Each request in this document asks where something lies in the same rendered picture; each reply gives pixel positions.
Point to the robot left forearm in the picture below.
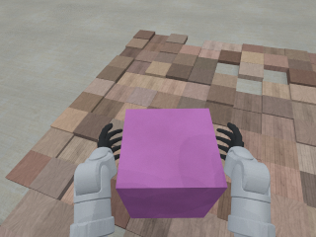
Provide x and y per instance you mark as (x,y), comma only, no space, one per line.
(92,195)

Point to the carton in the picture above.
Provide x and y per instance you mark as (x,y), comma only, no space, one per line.
(169,163)

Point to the robot right forearm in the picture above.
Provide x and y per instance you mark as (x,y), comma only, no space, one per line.
(250,214)

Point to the robot left hand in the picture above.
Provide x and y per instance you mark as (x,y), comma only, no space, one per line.
(104,139)

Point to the robot right hand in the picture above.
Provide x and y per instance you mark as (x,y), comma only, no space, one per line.
(236,138)

